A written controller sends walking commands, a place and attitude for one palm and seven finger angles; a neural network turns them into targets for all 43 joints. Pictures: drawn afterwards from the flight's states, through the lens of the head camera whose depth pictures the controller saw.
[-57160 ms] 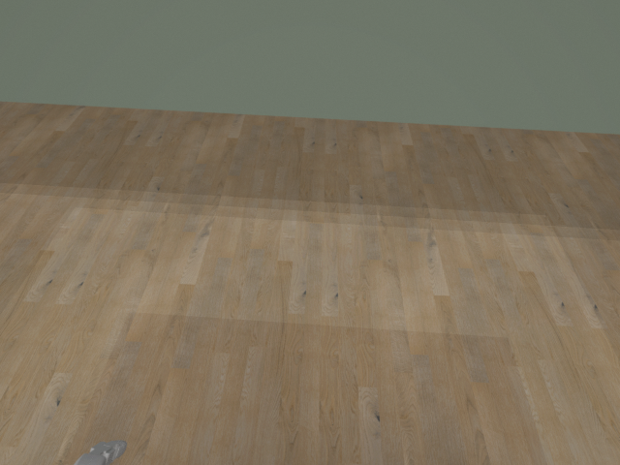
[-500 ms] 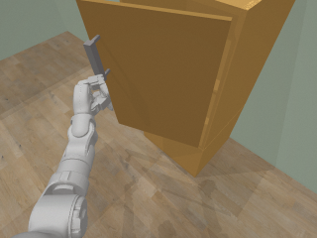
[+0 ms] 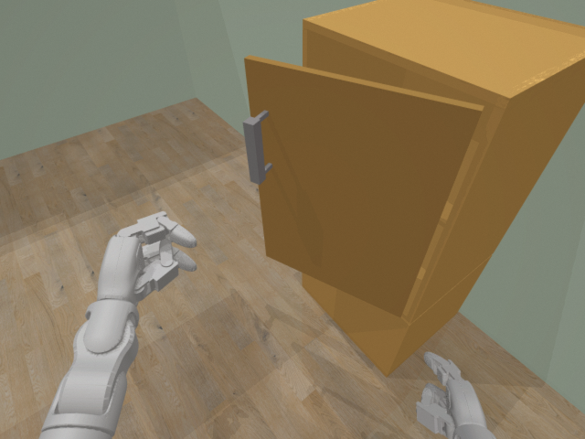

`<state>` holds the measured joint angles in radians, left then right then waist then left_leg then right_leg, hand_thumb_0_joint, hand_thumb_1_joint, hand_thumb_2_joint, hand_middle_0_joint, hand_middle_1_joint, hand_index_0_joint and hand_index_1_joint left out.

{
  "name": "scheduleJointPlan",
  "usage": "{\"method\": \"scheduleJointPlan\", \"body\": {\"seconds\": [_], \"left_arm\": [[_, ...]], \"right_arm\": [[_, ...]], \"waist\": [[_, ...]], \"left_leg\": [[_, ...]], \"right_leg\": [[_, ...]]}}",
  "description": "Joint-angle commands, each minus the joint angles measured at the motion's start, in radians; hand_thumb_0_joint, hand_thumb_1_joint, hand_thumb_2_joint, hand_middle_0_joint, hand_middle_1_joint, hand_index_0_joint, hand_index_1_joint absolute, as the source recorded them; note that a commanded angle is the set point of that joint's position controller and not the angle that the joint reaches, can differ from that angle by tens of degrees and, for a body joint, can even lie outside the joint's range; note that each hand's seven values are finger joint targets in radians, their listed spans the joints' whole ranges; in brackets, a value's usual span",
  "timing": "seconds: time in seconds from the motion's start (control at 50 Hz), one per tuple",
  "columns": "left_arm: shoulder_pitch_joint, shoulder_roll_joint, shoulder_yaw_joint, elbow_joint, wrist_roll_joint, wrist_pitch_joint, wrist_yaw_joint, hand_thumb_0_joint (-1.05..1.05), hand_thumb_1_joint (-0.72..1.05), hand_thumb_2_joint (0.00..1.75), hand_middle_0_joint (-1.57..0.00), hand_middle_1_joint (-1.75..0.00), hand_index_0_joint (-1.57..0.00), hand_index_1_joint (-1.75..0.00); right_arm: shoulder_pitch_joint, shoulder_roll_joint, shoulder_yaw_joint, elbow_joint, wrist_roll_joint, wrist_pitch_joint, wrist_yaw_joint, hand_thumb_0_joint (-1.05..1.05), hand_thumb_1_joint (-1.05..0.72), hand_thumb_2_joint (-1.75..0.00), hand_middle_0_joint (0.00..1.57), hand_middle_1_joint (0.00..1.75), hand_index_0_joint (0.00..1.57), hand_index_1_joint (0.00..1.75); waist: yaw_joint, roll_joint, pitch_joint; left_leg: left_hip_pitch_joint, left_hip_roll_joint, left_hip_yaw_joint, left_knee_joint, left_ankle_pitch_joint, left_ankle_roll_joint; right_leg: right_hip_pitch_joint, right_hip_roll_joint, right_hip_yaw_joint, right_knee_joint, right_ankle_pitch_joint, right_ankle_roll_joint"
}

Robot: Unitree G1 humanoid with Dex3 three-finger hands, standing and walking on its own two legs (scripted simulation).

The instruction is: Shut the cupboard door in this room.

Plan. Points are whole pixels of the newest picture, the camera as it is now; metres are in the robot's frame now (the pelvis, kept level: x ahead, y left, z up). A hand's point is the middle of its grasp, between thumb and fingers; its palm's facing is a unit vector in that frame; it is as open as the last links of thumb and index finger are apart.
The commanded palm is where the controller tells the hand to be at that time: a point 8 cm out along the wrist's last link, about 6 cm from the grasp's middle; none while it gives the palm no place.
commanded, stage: draw the hand back to the body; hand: left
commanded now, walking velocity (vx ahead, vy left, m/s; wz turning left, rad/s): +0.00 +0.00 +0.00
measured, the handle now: (260, 147) +0.66 +0.12 +0.05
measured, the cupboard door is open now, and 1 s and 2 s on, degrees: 23 23 23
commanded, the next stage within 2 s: step back with the hand held close in 0.78 s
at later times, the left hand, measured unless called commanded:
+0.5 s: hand (24, 315) +0.19 +0.29 +0.17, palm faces +0.49 -0.76 -0.44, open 6.8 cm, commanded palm +0.15 +0.31 +0.18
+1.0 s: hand (49, 302) +0.21 +0.27 +0.17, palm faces +0.46 -0.77 -0.44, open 7.4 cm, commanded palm +0.15 +0.30 +0.18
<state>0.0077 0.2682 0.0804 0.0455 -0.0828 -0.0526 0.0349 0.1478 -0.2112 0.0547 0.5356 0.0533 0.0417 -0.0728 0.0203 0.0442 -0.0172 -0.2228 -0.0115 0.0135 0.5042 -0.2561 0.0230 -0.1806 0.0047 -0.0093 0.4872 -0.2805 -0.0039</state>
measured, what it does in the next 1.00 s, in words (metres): stands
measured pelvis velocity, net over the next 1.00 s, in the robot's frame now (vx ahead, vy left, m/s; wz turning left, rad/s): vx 0.01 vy -0.01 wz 0.02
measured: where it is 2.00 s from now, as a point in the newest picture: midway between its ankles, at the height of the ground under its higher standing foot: outside the picture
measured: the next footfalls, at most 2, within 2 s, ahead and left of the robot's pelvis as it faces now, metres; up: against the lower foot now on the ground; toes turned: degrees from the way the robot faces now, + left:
none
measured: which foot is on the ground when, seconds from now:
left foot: down 0.00-1.00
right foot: down 0.00-1.00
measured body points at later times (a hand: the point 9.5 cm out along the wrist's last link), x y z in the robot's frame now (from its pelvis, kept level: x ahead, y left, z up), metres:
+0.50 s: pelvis +0.02 +0.01 +0.00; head -0.01 -0.02 +0.45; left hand +0.16 +0.32 +0.19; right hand +0.20 -0.21 -0.09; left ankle +0.01 +0.10 -0.74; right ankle -0.01 -0.12 -0.74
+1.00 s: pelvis +0.01 -0.01 +0.00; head +0.00 -0.03 +0.45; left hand +0.18 +0.30 +0.19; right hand +0.20 -0.23 -0.09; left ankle +0.01 +0.10 -0.74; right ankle -0.01 -0.12 -0.74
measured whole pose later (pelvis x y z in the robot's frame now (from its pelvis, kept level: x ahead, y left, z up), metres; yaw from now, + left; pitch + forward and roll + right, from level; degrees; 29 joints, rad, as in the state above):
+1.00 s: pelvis +0.01 -0.01 +0.00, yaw +1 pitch -1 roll -1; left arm 0.46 0.37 0.38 -0.36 -0.08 -0.10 0.09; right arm 0.19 -0.24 0.02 0.62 0.02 -0.05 -0.08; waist 0.04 0.09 -0.03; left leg -0.19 0.00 -0.01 0.48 -0.26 0.02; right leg -0.12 0.02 -0.03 0.41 -0.26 -0.01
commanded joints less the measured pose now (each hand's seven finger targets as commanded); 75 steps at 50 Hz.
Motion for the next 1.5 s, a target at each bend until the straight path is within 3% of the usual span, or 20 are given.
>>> {"method": "scheduleJointPlan", "body": {"seconds": [0.0, 0.12, 0.32, 0.38, 0.48, 0.52, 0.58, 0.64, 0.74, 0.88, 0.9, 0.92, 0.94, 0.98, 1.08, 1.18, 1.22, 1.34, 1.42, 1.48], "left_arm": [[-0.182, 0.146, 0.08, -0.437, 0.003, -0.063, 0.032, 0.0, 0.9, 0.9, -0.72, -0.87, -0.72, -0.87], [0.066, 0.188, 0.171, -0.483, 0.006, -0.039, 0.046, 0.0, 0.9, 0.9, -0.56, -0.69, -0.56, -0.69], [0.345, 0.316, 0.401, -0.637, -0.003, -0.056, 0.067, 0.0, 0.9, 0.9, -0.28, -0.39, -0.28, -0.39], [0.395, 0.315, 0.429, -0.674, -0.006, -0.064, 0.074, 0.0, 0.9, 0.9, -0.2, -0.3, -0.2, -0.3], [0.311, 0.233, 0.328, -0.616, 0.011, -0.056, 0.082, 0.0, 0.9, 0.9, -0.2, -0.3, -0.2, -0.3], [0.313, 0.246, 0.336, -0.578, 0.011, -0.054, 0.086, 0.0, 0.9, 0.9, -0.2, -0.3, -0.2, -0.3], [0.321, 0.266, 0.362, -0.602, 0.01, -0.066, 0.089, 0.0, 0.9, 0.9, -0.2, -0.3, -0.2, -0.3], [0.334, 0.289, 0.387, -0.648, 0.005, -0.078, 0.088, 0.0, 0.9, 0.9, -0.2, -0.3, -0.2, -0.3], [0.36, 0.29, 0.394, -0.648, 0.005, -0.076, 0.087, 0.0, 0.9, 0.9, -0.2, -0.3, -0.2, -0.3], [0.381, 0.271, 0.392, -0.596, -0.002, -0.072, 0.077, 0.0, 0.9, 0.9, -0.2, -0.3, -0.2, -0.3], [0.29, 0.369, 0.482, -0.641, 0.004, -0.112, 0.085, 0.0, 0.9, 0.9, -0.2, -0.3, -0.2, -0.3], [0.318, 0.383, 0.501, -0.596, 0.008, -0.129, 0.087, 0.0, 0.9, 0.9, -0.2, -0.3, -0.2, -0.3], [0.397, 0.306, 0.428, -0.547, 0.005, -0.127, 0.08, 0.0, 0.9, 0.9, -0.2, -0.3, -0.2, -0.3], [0.432, 0.287, 0.402, -0.558, 0.009, -0.133, 0.079, 0.0, 0.9, 0.9, -0.2, -0.3, -0.2, -0.3], [0.48, 0.327, 0.432, -0.644, 0.006, -0.14, 0.096, 0.0, 0.9, 0.9, -0.2, -0.3, -0.2, -0.3], [0.488, 0.373, 0.476, -0.719, 0.002, -0.14, 0.112, 0.0, 0.9, 0.9, -0.2, -0.3, -0.2, -0.3], [0.514, 0.399, 0.508, -0.719, 0.004, -0.142, 0.118, 0.0, 0.9, 0.9, -0.2, -0.3, -0.2, -0.3], [0.55, 0.338, 0.471, -0.681, 0.004, -0.159, 0.12, 0.0, 0.9, 0.9, -0.2, -0.3, -0.2, -0.3], [0.507, 0.353, 0.496, -0.677, 0.027, -0.184, 0.125, 0.0, 0.9, 0.9, -0.2, -0.3, -0.2, -0.3], [0.468, 0.323, 0.474, -0.694, 0.042, -0.205, 0.128, 0.0, 0.9, 0.9, -0.2, -0.3, -0.2, -0.3]], "right_arm": [[-0.088, -0.101, -0.036, -0.13, -0.015, -0.065, -0.004, 0.0, -0.9, -0.9, 0.2, 0.3, 0.2, 0.3], [-0.097, -0.112, -0.039, -0.115, -0.026, -0.081, 0.0, 0.0, -0.9, -0.9, 0.2, 0.3, 0.2, 0.3], [-0.103, -0.107, -0.055, -0.104, -0.03, -0.11, 0.004, 0.0, -0.9, -0.9, 0.2, 0.3, 0.2, 0.3], [-0.1, -0.1, -0.057, -0.103, -0.025, -0.126, 0.001, 0.0, -0.9, -0.9, 0.2, 0.3, 0.2, 0.3], [-0.082, -0.126, -0.069, -0.079, -0.029, -0.155, -0.006, 0.0, -0.9, -0.9, 0.2, 0.3, 0.2, 0.3], [-0.08, -0.133, -0.07, -0.071, -0.03, -0.159, -0.012, 0.0, -0.9, -0.9, 0.2, 0.3, 0.2, 0.3], [-0.084, -0.124, -0.071, -0.077, -0.033, -0.162, -0.017, 0.0, -0.9, -0.9, 0.2, 0.3, 0.2, 0.3], [-0.095, -0.114, -0.068, -0.079, -0.034, -0.168, -0.018, 0.0, -0.9, -0.9, 0.2, 0.3, 0.2, 0.3], [-0.101, -0.104, -0.058, -0.071, -0.035, -0.177, -0.014, 0.0, -0.9, -0.9, 0.2, 0.3, 0.2, 0.3], [-0.093, -0.109, -0.067, -0.076, -0.035, -0.172, -0.012, 0.0, -0.9, -0.9, 0.2, 0.3, 0.2, 0.3], [-0.086, -0.139, -0.079, -0.098, -0.028, -0.147, -0.008, 0.0, -0.9, -0.9, 0.2, 0.3, 0.2, 0.3], [-0.088, -0.129, -0.076, -0.086, -0.03, -0.137, -0.011, 0.0, -0.9, -0.9, 0.2, 0.3, 0.2, 0.3], [-0.096, -0.124, -0.079, -0.074, -0.034, -0.126, -0.012, 0.0, -0.9, -0.9, 0.2, 0.3, 0.2, 0.3], [-0.081, -0.128, -0.088, -0.081, -0.032, -0.105, -0.006, 0.0, -0.9, -0.9, 0.2, 0.3, 0.2, 0.3], [-0.083, -0.136, -0.102, -0.109, -0.026, -0.066, -0.018, 0.0, -0.9, -0.9, 0.2, 0.3, 0.2, 0.3], [-0.081, -0.14, -0.101, -0.14, -0.026, -0.039, -0.032, 0.0, -0.9, -0.9, 0.2, 0.3, 0.2, 0.3], [-0.081, -0.148, -0.104, -0.141, -0.031, -0.037, -0.035, 0.0, -0.9, -0.9, 0.2, 0.3, 0.2, 0.3], [-0.063, -0.151, -0.102, -0.145, -0.029, -0.044, -0.027, 0.0, -0.9, -0.9, 0.2, 0.3, 0.2, 0.3], [-0.061, -0.172, -0.104, -0.141, -0.033, -0.066, -0.026, 0.0, -0.9, -0.9, 0.2, 0.3, 0.2, 0.3], [-0.052, -0.169, -0.102, -0.146, -0.034, -0.084, -0.029, 0.0, -0.9, -0.9, 0.2, 0.3, 0.2, 0.3]], "waist": [[-0.008, 0.071, -0.179], [0.012, -0.022, -0.098], [0.049, 0.029, -0.111], [0.047, 0.05, -0.082], [0.017, 0.008, -0.001], [0.021, -0.032, 0.018], [0.036, -0.044, -0.056], [0.046, -0.007, -0.102], [0.047, 0.08, -0.044], [0.044, -0.012, -0.025], [0.008, -0.02, -0.014], [0.01, -0.052, -0.01], [0.0, -0.09, -0.024], [-0.006, -0.092, -0.072], [-0.01, -0.043, -0.191], [-0.008, -0.002, -0.2], [-0.003, 0.03, -0.19], [-0.011, 0.036, -0.133], [-0.014, 0.073, -0.072], [-0.018, 0.095, -0.052]], "left_leg": [[0.178, 0.024, -0.029, -0.112, 0.209, 0.001], [0.15, 0.03, -0.034, -0.142, 0.24, -0.004], [0.12, 0.026, -0.018, -0.128, 0.282, -0.01], [0.115, 0.027, -0.017, -0.128, 0.267, -0.013], [0.112, 0.028, -0.025, -0.145, 0.167, -0.003], [0.101, 0.024, -0.026, -0.15, 0.141, 0.003], [0.119, 0.017, -0.016, -0.14, 0.164, 0.01], [0.125, 0.013, -0.009, -0.13, 0.191, 0.01], [0.107, 0.014, -0.003, -0.129, 0.202, 0.001], [0.108, 0.019, 0.004, -0.13, 0.203, 0.007], [0.05, 0.039, -0.02, -0.062, 0.143, 0.027], [0.032, 0.034, -0.033, -0.032, 0.128, 0.024], [0.041, 0.032, -0.025, -0.006, 0.143, 0.023], [0.03, 0.034, -0.017, 0.018, 0.169, 0.016], [0.066, 0.064, -0.023, 0.0, 0.394, 0.013], [0.018, 0.091, -0.059, -0.035, 0.488, 0.014], [-0.017, 0.103, -0.074, -0.061, 0.439, 0.019], [-0.206, 0.132, -0.114, -0.131, 0.141, 0.036], [-0.426, 0.155, -0.166, -0.221, -0.246, 0.067], [-0.55, 0.174, -0.191, -0.248, -0.406, 0.089]], "right_leg": [[0.026, 0.007, -0.019, -0.1, 0.217, -0.02], [0.055, 0.008, -0.031, -0.126, 0.226, -0.015], [0.108, -0.003, -0.031, -0.128, 0.26, -0.01], [0.084, -0.002, -0.035, -0.127, 0.24, -0.009], [0.001, -0.001, -0.034, -0.143, 0.142, -0.003], [-0.001, -0.002, -0.032, -0.152, 0.12, -0.003], [0.041, -0.008, -0.027, -0.14, 0.144, -0.002], [0.079, -0.015, -0.018, -0.137, 0.18, -0.004], [0.067, -0.013, -0.016, -0.148, 0.198, -0.008], [0.045, -0.008, -0.018, -0.15, 0.201, 0.001], [-0.017, -0.071, 0.068, -0.198, 0.225, -0.004], [-0.018, -0.105, 0.09, -0.201, 0.261, -0.019], [-0.039, -0.127, 0.098, -0.195, 0.312, -0.022], [-0.027, -0.146, 0.092, -0.159, 0.379, -0.023], [0.018, -0.117, 0.043, -0.051, 0.519, -0.005], [0.047, -0.071, 0.024, 0.012, 0.483, 0.006], [0.046, -0.058, 0.024, 0.02, 0.419, 0.009], [0.071, -0.041, 0.042, 0.036, 0.232, 0.011], [0.149, -0.014, 0.046, 0.083, 0.119, 0.017], [0.2, 0.005, 0.042, 0.142, 0.082, 0.023]]}}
